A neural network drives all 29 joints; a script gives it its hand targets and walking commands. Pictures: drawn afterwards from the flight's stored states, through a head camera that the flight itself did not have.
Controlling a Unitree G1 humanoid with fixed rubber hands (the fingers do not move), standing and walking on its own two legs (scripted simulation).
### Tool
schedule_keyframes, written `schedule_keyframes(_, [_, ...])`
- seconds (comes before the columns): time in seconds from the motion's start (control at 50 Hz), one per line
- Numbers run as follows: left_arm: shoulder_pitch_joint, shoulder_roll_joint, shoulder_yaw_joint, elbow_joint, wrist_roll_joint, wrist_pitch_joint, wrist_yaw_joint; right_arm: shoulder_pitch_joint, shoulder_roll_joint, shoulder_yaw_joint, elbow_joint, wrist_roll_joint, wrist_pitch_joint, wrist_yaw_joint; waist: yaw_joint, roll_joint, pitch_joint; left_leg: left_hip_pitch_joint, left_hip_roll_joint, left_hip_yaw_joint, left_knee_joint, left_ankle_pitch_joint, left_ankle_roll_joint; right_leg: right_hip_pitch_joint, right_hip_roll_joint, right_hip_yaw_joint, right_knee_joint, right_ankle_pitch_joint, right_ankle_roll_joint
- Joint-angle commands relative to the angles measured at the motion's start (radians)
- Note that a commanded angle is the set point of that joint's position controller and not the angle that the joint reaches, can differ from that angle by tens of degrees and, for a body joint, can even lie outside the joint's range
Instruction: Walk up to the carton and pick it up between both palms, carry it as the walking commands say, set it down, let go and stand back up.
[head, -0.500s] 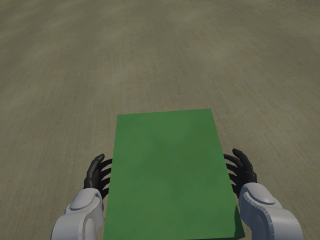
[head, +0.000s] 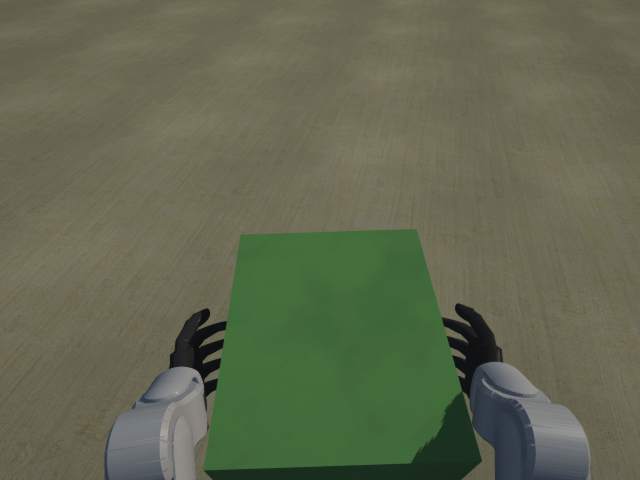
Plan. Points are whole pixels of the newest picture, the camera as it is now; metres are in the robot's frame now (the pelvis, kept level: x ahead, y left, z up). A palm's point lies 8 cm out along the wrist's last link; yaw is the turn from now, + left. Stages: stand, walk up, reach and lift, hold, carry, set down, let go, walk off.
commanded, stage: carry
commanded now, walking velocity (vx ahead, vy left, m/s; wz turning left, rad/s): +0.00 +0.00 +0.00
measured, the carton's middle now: (333, 371) +0.27 +0.01 +0.01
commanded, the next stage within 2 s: none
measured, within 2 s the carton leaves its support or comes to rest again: neither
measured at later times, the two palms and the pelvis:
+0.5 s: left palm (107, 418) +0.17 +0.22 +0.12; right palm (454, 419) +0.18 -0.10 +0.11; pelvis -0.05 +0.05 +0.02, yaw +2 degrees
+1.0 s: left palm (87, 470) +0.13 +0.23 +0.09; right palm out of the picture +0.12 -0.08 +0.09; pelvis -0.11 +0.09 +0.01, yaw -1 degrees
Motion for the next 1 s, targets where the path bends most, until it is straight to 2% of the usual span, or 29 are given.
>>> schedule_keyframes(0.0, [-0.514, -0.847, -0.792, -0.232, -0.348, -0.067, -0.098, -0.392, 0.76, 0.62, -0.156, 0.29, -0.046, 0.112, -0.035, 0.255, -0.247, 0.252, 0.238, -0.319, -0.343, 0.288, 0.088, -0.142, 0.112, 0.125, 0.169, 0.065, -0.027])
schedule_keyframes(0.06, [-0.412, -0.838, -0.768, -0.18, -0.341, -0.082, -0.103, -0.348, 0.751, 0.628, -0.139, 0.281, -0.06, 0.119, -0.029, 0.126, -0.338, 0.292, 0.246, -0.309, -0.349, 0.124, 0.052, -0.068, 0.151, 0.145, 0.065, 0.08, -0.044])
schedule_keyframes(0.1, [-0.382, -0.81, -0.765, -0.204, -0.329, -0.101, -0.1, -0.366, 0.744, 0.675, -0.197, 0.302, -0.079, 0.126, -0.036, 0.076, -0.363, 0.406, 0.263, -0.345, -0.349, 0.235, 0.048, -0.1, 0.181, 0.161, -0.044, 0.087, -0.05])
schedule_keyframes(0.2, [-0.31, -0.733, -0.731, -0.158, -0.3, -0.078, -0.092, -0.281, 0.69, 0.653, -0.131, 0.28, -0.054, 0.123, -0.035, 0.141, -0.323, 0.339, 0.251, -0.38, -0.444, 0.053, 0.044, -0.007, 0.222, 0.135, -0.243, 0.069, -0.087])
schedule_keyframes(0.24, [-0.35, -0.72, -0.714, -0.151, -0.292, -0.061, -0.086, -0.313, 0.701, 0.643, -0.099, 0.266, -0.034, 0.117, -0.032, 0.125, -0.291, 0.316, 0.234, -0.323, -0.397, 0.315, 0.06, 0.059, 0.228, 0.099, -0.359, 0.079, -0.078])
schedule_keyframes(0.28, [-0.244, -0.679, -0.679, -0.088, -0.269, -0.044, -0.087, -0.296, 0.657, 0.659, -0.109, 0.267, -0.029, 0.112, -0.03, 0.098, -0.298, 0.27, 0.259, -0.411, -0.457, 0.142, 0.027, 0.127, 0.231, 0.108, -0.425, 0.073, -0.104])
schedule_keyframes(0.3, [-0.332, -0.708, -0.69, -0.125, -0.278, -0.05, -0.095, -0.407, 0.684, 0.685, -0.162, 0.28, -0.029, 0.12, -0.03, 0.053, -0.295, 0.304, 0.238, -0.369, -0.461, 0.129, 0.006, 0.141, 0.247, 0.071, -0.524, 0.097, -0.1])
schedule_keyframes(0.32, [-0.272, -0.708, -0.675, -0.047, -0.26, -0.03, -0.093, -0.357, 0.645, 0.656, -0.11, 0.267, -0.016, 0.121, -0.02, 0.145, -0.27, 0.281, 0.2, -0.322, -0.442, 0.11, -0.002, 0.151, 0.226, 0.084, -0.571, 0.175, -0.102])
schedule_keyframes(0.36, [-0.335, -0.726, -0.697, -0.105, -0.281, -0.042, -0.101, -0.405, 0.687, 0.666, -0.15, 0.29, -0.032, 0.122, -0.024, 0.132, -0.302, 0.233, 0.182, -0.313, -0.451, 0.087, -0.044, 0.277, 0.212, 0.092, -0.635, 0.198, -0.124])
schedule_keyframes(0.38, [-0.376, -0.738, -0.704, -0.124, -0.293, -0.051, -0.105, -0.409, 0.712, 0.674, -0.129, 0.278, -0.025, 0.122, -0.019, 0.051, -0.241, 0.136, 0.136, -0.267, -0.482, 0.006, -0.112, 0.292, 0.186, 0.117, -0.643, 0.177, -0.136])
schedule_keyframes(0.4, [-0.352, -0.728, -0.673, -0.105, -0.275, -0.051, -0.098, -0.427, 0.719, 0.691, -0.153, 0.288, -0.018, 0.118, -0.015, 0.002, -0.191, 0.104, 0.084, -0.195, -0.449, -0.145, -0.12, 0.243, 0.177, 0.161, -0.682, 0.047, -0.159])
schedule_keyframes(0.42, [-0.3, -0.694, -0.651, -0.093, -0.269, -0.048, -0.098, -0.425, 0.681, 0.694, -0.162, 0.285, -0.017, 0.117, -0.014, -0.027, -0.191, 0.107, 0.058, -0.149, -0.381, -0.105, -0.179, 0.232, 0.127, 0.196, -0.773, -0.009, -0.18])
schedule_keyframes(0.44, [-0.368, -0.726, -0.674, -0.103, -0.286, -0.042, -0.101, -0.458, 0.705, 0.68, -0.144, 0.284, -0.02, 0.116, -0.029, -0.063, -0.17, 0.125, 0.059, -0.186, -0.315, -0.048, -0.123, 0.178, 0.099, 0.261, -0.757, 0.003, -0.163])
schedule_keyframes(0.46, [-0.385, -0.742, -0.681, -0.09, -0.287, -0.041, -0.102, -0.508, 0.702, 0.686, -0.175, 0.293, -0.029, 0.115, -0.031, -0.021, -0.158, 0.165, 0.059, -0.189, -0.302, -0.022, -0.094, 0.144, 0.098, 0.243, -0.747, 0.05, -0.154])
schedule_keyframes(0.52, [-0.387, -0.703, -0.662, -0.134, -0.285, -0.044, -0.098, -0.472, 0.7, 0.689, -0.192, 0.29, -0.022, 0.099, -0.034, -0.07, -0.211, 0.182, 0.078, -0.209, -0.322, 0.012, -0.052, 0.167, 0.134, 0.168, -0.706, 0.097, -0.134])
schedule_keyframes(0.56, [-0.39, -0.692, -0.686, -0.085, -0.281, -0.026, -0.087, -0.43, 0.634, 0.622, -0.132, 0.278, -0.015, 0.103, -0.031, 0.177, -0.134, 0.136, 0.127, -0.289, -0.503, -0.257, -0.092, 0.09, 0.227, 0.115, -0.563, 0.036, -0.114])
schedule_keyframes(0.6, [-0.371, -0.668, -0.683, -0.061, -0.276, -0.012, -0.078, -0.389, 0.617, 0.596, -0.09, 0.263, -0.001, 0.106, -0.022, 0.274, -0.145, 0.102, 0.139, -0.277, -0.661, -0.371, -0.166, 0.165, 0.313, 0.007, -0.513, 0.069, -0.127])
schedule_keyframes(0.64, [-0.397, -0.724, -0.666, -0.069, -0.297, -0.023, -0.087, -0.429, 0.693, 0.62, -0.129, 0.281, 0.0, 0.102, -0.006, 0.147, -0.244, 0.164, 0.092, -0.18, -0.626, -0.253, -0.221, 0.296, 0.358, -0.086, -0.563, 0.094, -0.134])
schedule_keyframes(0.68, [-0.428, -0.749, -0.68, -0.133, -0.31, -0.045, -0.097, -0.511, 0.733, 0.666, -0.192, 0.318, -0.021, 0.118, 0.033, 0.068, -0.25, 0.095, -0.038, -0.032, -0.385, -0.046, -0.422, 0.418, 0.223, 0.039, -0.844, 0.09, -0.196])
schedule_keyframes(0.7, [-0.398, -0.758, -0.669, -0.08, -0.292, -0.041, -0.099, -0.484, 0.705, 0.675, -0.189, 0.314, -0.019, 0.121, 0.003, -0.239, -0.21, 0.217, -0.08, -0.016, 0.045, -0.051, -0.314, 0.165, 0.056, 0.296, -0.949, -0.006, -0.225])
schedule_keyframes(0.72, [-0.44, -0.775, -0.641, -0.052, -0.26, -0.041, -0.101, -0.592, 0.722, 0.696, -0.179, 0.332, -0.014, 0.118, -0.032, -0.371, -0.138, 0.267, 0.02, -0.212, 0.351, -0.161, -0.158, -0.112, -0.098, 0.437, -0.968, -0.14, -0.283])
schedule_keyframes(0.76, [-0.467, -0.73, -0.703, -0.098, -0.274, -0.022, -0.117, -0.408, 0.688, 0.619, -0.056, 0.238, -0.008, 0.107, -0.087, -0.183, -0.118, 0.411, 0.049, -0.245, 0.493, -0.18, 0.005, -0.4, -0.049, 0.173, -0.921, -0.179, -0.148])
schedule_keyframes(0.8, [-0.531, -0.721, -0.725, -0.085, -0.294, 0.0, -0.102, -0.319, 0.677, 0.535, 0.078, 0.232, 0.004, 0.103, -0.062, 0.181, -0.046, -0.034, 0.029, -0.158, -0.293, -0.053, 0.015, 0.141, 0.175, 0.034, -0.534, 0.109, -0.088])
schedule_keyframes(0.82, [-0.562, -0.744, -0.752, -0.151, -0.326, -0.017, -0.107, -0.381, 0.676, 0.535, -0.022, 0.242, -0.015, 0.102, -0.037, 0.179, -0.124, 0.015, 0.05, -0.163, -0.333, 0.156, -0.01, 0.214, 0.188, 0.011, -0.459, 0.269, -0.107])
schedule_keyframes(0.84, [-0.482, -0.723, -0.737, -0.138, -0.313, -0.016, -0.1, -0.361, 0.664, 0.557, -0.057, 0.262, -0.013, 0.101, -0.011, 0.298, -0.231, 0.185, 0.171, -0.295, -0.305, 0.428, 0.016, 0.117, 0.164, 0.064, -0.4, 0.271, -0.103])
schedule_keyframes(0.86, [-0.397, -0.723, -0.693, -0.064, -0.279, -0.007, -0.088, -0.392, 0.636, 0.565, -0.08, 0.274, -0.006, 0.105, -0.005, 0.416, -0.221, 0.187, 0.249, -0.43, -0.361, 0.256, 0.059, 0.024, 0.219, 0.075, -0.324, 0.086, -0.082])
schedule_keyframes(0.9, [-0.301, -0.76, -0.629, -0.023, -0.23, -0.025, -0.081, -0.484, 0.642, 0.637, -0.162, 0.316, -0.02, 0.121, 0.0, 0.243, -0.299, 0.204, 0.245, -0.333, -0.235, 0.522, 0.107, 0.084, 0.254, 0.11, -0.408, 0.123, -0.089])
schedule_keyframes(0.92, [-0.375, -0.8, -0.665, -0.068, -0.259, -0.034, -0.085, -0.437, 0.73, 0.645, -0.088, 0.301, -0.019, 0.119, -0.001, 0.199, -0.254, 0.107, 0.187, -0.29, -0.196, 0.582, 0.06, 0.179, 0.273, 0.07, -0.521, 0.338, -0.083])
schedule_keyframes(0.98, [-0.389, -0.837, -0.647, -0.096, -0.267, -0.069, -0.099, -0.576, 0.785, 0.725, -0.241, 0.356, -0.049, 0.124, -0.003, 0.044, -0.354, -0.009, 0.08, -0.213, -0.153, 0.211, 0.003, 0.394, 0.196, 0.107, -0.536, 0.552, -0.108])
